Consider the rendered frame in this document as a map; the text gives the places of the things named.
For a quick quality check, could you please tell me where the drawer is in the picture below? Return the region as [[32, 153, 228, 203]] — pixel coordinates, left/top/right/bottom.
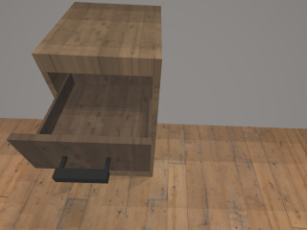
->
[[7, 73, 154, 172]]

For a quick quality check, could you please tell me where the cabinet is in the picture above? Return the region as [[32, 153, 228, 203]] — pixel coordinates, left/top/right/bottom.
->
[[32, 2, 162, 177]]

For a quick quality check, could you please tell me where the handle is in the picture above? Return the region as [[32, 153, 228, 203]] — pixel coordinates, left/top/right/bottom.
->
[[52, 156, 111, 184]]

